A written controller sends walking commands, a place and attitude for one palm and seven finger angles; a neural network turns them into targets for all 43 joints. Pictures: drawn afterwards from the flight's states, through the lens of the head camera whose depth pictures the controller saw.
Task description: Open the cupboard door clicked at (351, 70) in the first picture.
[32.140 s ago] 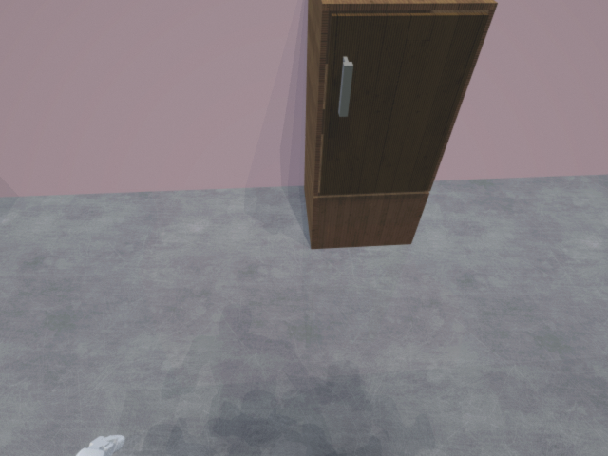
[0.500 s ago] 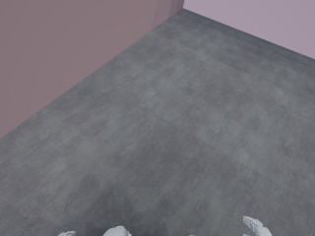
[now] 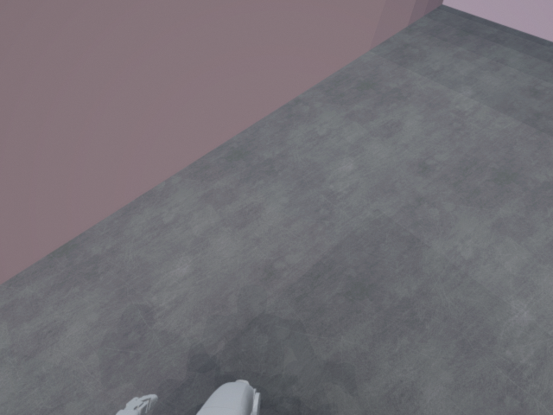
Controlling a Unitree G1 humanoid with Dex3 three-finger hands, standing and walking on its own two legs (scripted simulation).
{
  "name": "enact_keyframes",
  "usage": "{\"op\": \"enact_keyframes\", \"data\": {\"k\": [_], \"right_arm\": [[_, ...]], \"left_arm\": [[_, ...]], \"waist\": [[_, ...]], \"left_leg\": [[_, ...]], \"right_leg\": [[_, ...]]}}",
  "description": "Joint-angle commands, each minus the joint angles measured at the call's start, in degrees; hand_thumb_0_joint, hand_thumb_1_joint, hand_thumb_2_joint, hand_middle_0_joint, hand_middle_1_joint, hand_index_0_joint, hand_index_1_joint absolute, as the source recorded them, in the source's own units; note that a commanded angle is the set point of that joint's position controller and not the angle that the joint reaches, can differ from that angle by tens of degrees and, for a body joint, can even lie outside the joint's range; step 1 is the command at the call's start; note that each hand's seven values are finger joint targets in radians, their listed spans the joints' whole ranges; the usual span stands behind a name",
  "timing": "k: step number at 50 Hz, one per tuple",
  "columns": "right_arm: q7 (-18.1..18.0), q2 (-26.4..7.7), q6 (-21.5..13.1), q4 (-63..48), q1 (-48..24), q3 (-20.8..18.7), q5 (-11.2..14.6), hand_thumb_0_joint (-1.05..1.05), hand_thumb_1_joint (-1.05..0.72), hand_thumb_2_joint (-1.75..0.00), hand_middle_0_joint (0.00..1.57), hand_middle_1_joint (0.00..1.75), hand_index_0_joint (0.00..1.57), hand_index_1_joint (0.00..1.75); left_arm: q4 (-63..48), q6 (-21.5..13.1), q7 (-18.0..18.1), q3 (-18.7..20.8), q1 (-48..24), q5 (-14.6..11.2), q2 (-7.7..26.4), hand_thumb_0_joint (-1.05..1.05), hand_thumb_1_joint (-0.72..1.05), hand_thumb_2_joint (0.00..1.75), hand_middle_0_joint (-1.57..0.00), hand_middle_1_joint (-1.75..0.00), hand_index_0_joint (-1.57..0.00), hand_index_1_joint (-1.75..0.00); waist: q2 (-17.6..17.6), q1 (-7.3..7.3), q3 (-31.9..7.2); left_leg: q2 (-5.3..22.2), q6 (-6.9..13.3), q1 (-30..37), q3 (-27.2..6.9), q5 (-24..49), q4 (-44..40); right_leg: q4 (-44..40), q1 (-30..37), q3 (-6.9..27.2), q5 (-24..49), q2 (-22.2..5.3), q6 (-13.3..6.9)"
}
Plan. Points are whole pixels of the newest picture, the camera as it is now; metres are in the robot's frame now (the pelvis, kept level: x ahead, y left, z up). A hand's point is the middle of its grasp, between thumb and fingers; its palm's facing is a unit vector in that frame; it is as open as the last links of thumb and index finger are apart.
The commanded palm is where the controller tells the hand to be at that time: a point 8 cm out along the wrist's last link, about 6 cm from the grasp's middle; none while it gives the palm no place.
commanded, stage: turn to face it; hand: left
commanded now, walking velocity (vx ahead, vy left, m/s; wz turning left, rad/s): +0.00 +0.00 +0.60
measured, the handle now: out of the picture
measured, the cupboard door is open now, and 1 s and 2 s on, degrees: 45 45 45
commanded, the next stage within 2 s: none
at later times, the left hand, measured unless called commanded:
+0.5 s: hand out of the picture +0.00 +0.25 -0.18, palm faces +0.33 -0.91 -0.25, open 7.4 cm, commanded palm none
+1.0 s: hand out of the picture +0.00 +0.16 -0.15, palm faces +0.54 -0.80 -0.25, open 7.4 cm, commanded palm none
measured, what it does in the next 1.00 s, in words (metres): steps on the spot, turning left: left foot, then right foot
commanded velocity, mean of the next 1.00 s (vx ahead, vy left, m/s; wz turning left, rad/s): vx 0.00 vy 0.00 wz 0.60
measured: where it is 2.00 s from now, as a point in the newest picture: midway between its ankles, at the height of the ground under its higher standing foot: outside the picture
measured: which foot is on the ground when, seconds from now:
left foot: up 0.00-0.30, down 0.32-0.76, up 0.78-1.00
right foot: down 0.00-0.32, up 0.34-0.74, down 0.76-1.00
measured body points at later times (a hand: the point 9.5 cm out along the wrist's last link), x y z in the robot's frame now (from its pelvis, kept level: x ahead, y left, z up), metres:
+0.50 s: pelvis +0.00 +0.01 +0.00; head +0.05 +0.05 +0.44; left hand -0.02 +0.29 -0.16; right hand +0.20 -0.19 -0.13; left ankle -0.01 +0.11 -0.74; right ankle +0.01 -0.14 -0.66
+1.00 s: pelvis +0.04 -0.04 +0.01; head +0.10 -0.02 +0.45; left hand -0.02 +0.20 -0.13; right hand +0.24 -0.23 -0.15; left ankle -0.05 +0.07 -0.66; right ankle +0.07 -0.14 -0.74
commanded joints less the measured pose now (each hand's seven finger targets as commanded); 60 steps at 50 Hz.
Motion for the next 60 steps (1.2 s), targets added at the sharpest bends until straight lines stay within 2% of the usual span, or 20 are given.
{"op": "enact_keyframes", "data": {"k": [1,9,14,15,16,17,18,22,32,36,37,38,39,43,53,56,57,58,59,60], "right_arm": [[0.4,-3.0,-1.5,-4.2,-2.3,-0.6,0.4,0.00,-0.90,-0.90,0.20,0.30,0.20,0.30],[0.5,-1.6,-1.9,-5.7,-8.7,0.8,0.6,0.00,-0.90,-0.90,0.20,0.30,0.20,0.30],[0.3,-3.9,-2.7,-5.2,-2.8,0.3,0.4,0.00,-0.90,-0.90,0.20,0.30,0.20,0.30],[0.2,-6.8,-3.1,-3.9,2.1,-0.5,0.2,0.00,-0.90,-0.90,0.20,0.30,0.20,0.30],[-0.2,-13.9,-3.6,-3.4,6.5,-2.4,-0.4,0.00,-0.90,-0.90,0.20,0.30,0.20,0.30],[-0.8,-16.4,-3.1,-2.5,9.4,-2.6,0.2,0.00,-0.90,-0.90,0.20,0.30,0.20,0.30],[-1.0,-15.1,-3.0,-3.0,7.6,-2.1,0.1,0.00,-0.90,-0.90,0.20,0.30,0.20,0.30],[-2.1,-10.3,-3.8,-5.8,-2.1,-0.6,0.0,0.00,-0.90,-0.90,0.20,0.30,0.20,0.30],[-1.5,-10.7,-3.7,-5.1,0.5,-1.6,-0.4,0.00,-0.90,-0.90,0.20,0.30,0.20,0.30],[-1.6,-9.7,-3.2,-6.2,-2.6,-2.0,0.3,0.00,-0.90,-0.90,0.20,0.30,0.20,0.30],[-1.3,-6.8,-3.3,-6.7,-2.3,-1.6,0.9,0.00,-0.90,-0.90,0.20,0.30,0.20,0.30],[-1.0,-3.2,-3.4,-8.1,-2.3,-1.2,1.0,0.00,-0.90,-0.90,0.20,0.30,0.20,0.30],[-0.8,-6.0,-3.0,-7.7,-3.1,-1.6,0.4,0.00,-0.90,-0.90,0.20,0.30,0.20,0.30],[0.3,-4.1,-1.5,-4.2,-0.2,-1.3,0.3,0.00,-0.90,-0.90,0.20,0.30,0.20,0.30],[0.6,-1.5,-2.4,-5.8,-7.9,0.7,0.7,0.00,-0.90,-0.90,0.20,0.30,0.20,0.30],[0.3,-3.5,-2.9,-5.1,-2.8,0.3,0.5,0.00,-0.90,-0.90,0.20,0.30,0.20,0.30],[0.2,-5.9,-3.3,-3.8,1.9,-0.5,0.2,0.00,-0.90,-0.90,0.20,0.30,0.20,0.30],[0.0,-12.2,-3.7,-3.5,5.7,-2.1,-0.3,0.00,-0.90,-0.90,0.20,0.30,0.20,0.30],[-0.7,-16.2,-3.5,-2.6,10.1,-2.9,0.1,0.00,-0.90,-0.90,0.20,0.30,0.20,0.30],[-1.0,-15.6,-3.2,-2.2,9.6,-2.5,0.1,0.00,-0.90,-0.90,0.20,0.30,0.20,0.30]], "left_arm": [[-3.5,-1.8,0.8,2.8,2.8,-0.4,9.6,0.00,0.90,0.90,-0.20,-0.30,-0.20,-0.30],[-1.3,-1.6,0.8,4.1,8.9,0.4,12.0,0.00,0.90,0.90,-0.20,-0.30,-0.20,-0.30],[-1.8,-1.4,0.2,4.9,5.1,0.0,13.7,0.00,0.90,0.90,-0.20,-0.30,-0.20,-0.30],[-2.2,-1.2,-0.1,4.8,3.9,-0.4,13.1,0.00,0.90,0.90,-0.20,-0.30,-0.20,-0.30],[-4.6,-0.8,-0.6,3.9,2.2,-0.9,8.7,0.00,0.90,0.90,-0.20,-0.30,-0.20,-0.30],[-6.6,0.1,-0.2,3.2,-1.4,-0.5,8.6,0.00,0.90,0.90,-0.20,-0.30,-0.20,-0.30],[-7.1,0.5,0.0,3.2,-2.9,-0.2,9.6,0.00,0.90,0.90,-0.20,-0.30,-0.20,-0.30],[-2.8,1.5,-0.8,4.1,0.4,0.1,9.5,0.00,0.90,0.90,-0.20,-0.30,-0.20,-0.30],[-5.0,0.7,-0.7,3.3,-2.7,-0.4,7.7,0.00,0.90,0.90,-0.20,-0.30,-0.20,-0.30],[-3.4,-0.3,-0.3,3.8,3.9,-0.8,8.8,0.00,0.90,0.90,-0.20,-0.30,-0.20,-0.30],[-3.0,-1.0,0.2,4.6,6.5,-0.3,12.2,0.00,0.90,0.90,-0.20,-0.30,-0.20,-0.30],[-3.1,-1.4,0.6,5.6,7.2,0.6,17.5,0.00,0.90,0.90,-0.20,-0.30,-0.20,-0.30],[-3.4,-1.1,0.8,4.8,6.2,0.2,17.1,0.00,0.90,0.90,-0.20,-0.30,-0.20,-0.30],[-5.1,-1.2,0.8,2.9,-1.8,-0.4,9.7,0.00,0.90,0.90,-0.20,-0.30,-0.20,-0.30],[-1.6,-1.3,0.6,4.6,7.5,0.5,13.0,0.00,0.90,0.90,-0.20,-0.30,-0.20,-0.30],[-2.0,-1.3,0.1,5.0,5.3,-0.1,14.1,0.00,0.90,0.90,-0.20,-0.30,-0.20,-0.30],[-2.5,-1.2,-0.1,5.0,4.0,-0.4,13.4,0.00,0.90,0.90,-0.20,-0.30,-0.20,-0.30],[-4.4,-0.8,-0.6,4.2,3.1,-0.8,9.7,0.00,0.90,0.90,-0.20,-0.30,-0.20,-0.30],[-6.9,-0.3,-0.3,3.0,-1.4,-0.7,7.6,0.00,0.90,0.90,-0.20,-0.30,-0.20,-0.30],[-7.5,0.5,0.1,3.3,-2.2,-0.3,9.5,0.00,0.90,0.90,-0.20,-0.30,-0.20,-0.30]], "waist": [[-14.0,1.19,-6.7],[-14.0,4.72,-8.0],[-11.6,0.57,-9.7],[-5.4,-2.38,-12.4],[13.4,-4.82,-13.8],[12.4,-5.38,-14.5],[5.0,-4.11,-11.4],[6.8,1.11,-6.6],[7.0,0.21,-8.2],[6.4,3.56,-10.4],[-3.4,4.90,-11.8],[-21.3,5.61,-10.9],[-17.8,5.08,-9.2],[-15.3,0.04,-5.7],[-14.9,4.69,-7.9],[-13.3,1.09,-9.5],[-8.3,-1.88,-11.8],[8.5,-3.89,-14.4],[14.6,-5.80,-14.9],[6.6,-4.66,-14.1]], "left_leg": [[3.2,-2.1,-5.1,2.1,2.9,4.9],[3.1,-1.3,1.0,7.4,0.0,-15.6],[1.8,1.3,16.8,9.1,9.3,-32.2],[4.9,3.0,27.5,5.4,20.0,-37.7],[22.0,11.4,36.6,-18.2,40.9,-40.6],[27.7,17.6,35.2,-23.9,54.2,-40.2],[27.2,17.7,30.7,-18.9,46.1,-40.5],[15.8,11.6,20.4,-11.3,30.9,-44.3],[13.4,12.0,19.0,-16.0,26.8,-42.1],[9.7,8.6,11.1,-16.5,26.7,-35.6],[5.4,5.3,2.9,-13.0,16.1,-28.6],[-3.4,0.2,-6.0,-0.7,-5.9,-13.9],[-0.4,0.6,-4.4,-2.0,-10.5,-0.7],[3.4,-1.2,-4.4,0.3,2.1,8.4],[2.5,-0.5,3.8,8.2,0.1,-19.9],[0.7,1.1,15.2,9.8,9.2,-31.2],[2.9,2.5,25.0,7.2,19.1,-37.1],[17.2,9.0,36.3,-11.9,36.5,-38.6],[26.6,16.9,36.3,-24.0,58.7,-39.6],[27.4,18.4,33.3,-19.8,51.0,-39.3]], "right_leg": [[-9.7,11.6,4.3,37.9,-13.3,-3.0],[-5.6,18.3,0.8,46.9,-16.6,-4.6],[3.2,9.7,-3.5,39.9,-17.1,-2.0],[12.4,2.0,-5.8,30.8,-15.3,0.8],[27.0,-16.1,-6.8,-10.1,-5.5,5.7],[34.5,-20.6,1.1,-20.7,-3.2,5.7],[36.1,-20.2,4.1,-17.8,-4.9,5.2],[37.0,-17.7,6.0,-4.3,-3.5,6.3],[14.6,-9.4,3.9,-5.8,1.1,6.1],[-4.8,7.1,3.2,4.3,2.6,5.0],[-13.2,16.4,10.7,5.6,-5.4,3.2],[-17.0,18.7,26.1,11.6,-21.6,-3.3],[-16.2,9.9,25.8,16.4,-26.3,-7.4],[-11.9,7.5,6.7,27.8,-14.4,-4.4],[-4.1,17.1,0.3,45.4,-17.1,-4.6],[3.0,11.2,-3.4,43.2,-16.4,-1.7],[11.2,4.5,-5.3,35.8,-15.5,0.7],[24.7,-11.9,-7.0,2.8,-7.4,5.0],[34.4,-20.0,-1.1,-20.7,-2.9,6.1],[37.0,-19.9,4.2,-19.6,-4.5,5.2]]}}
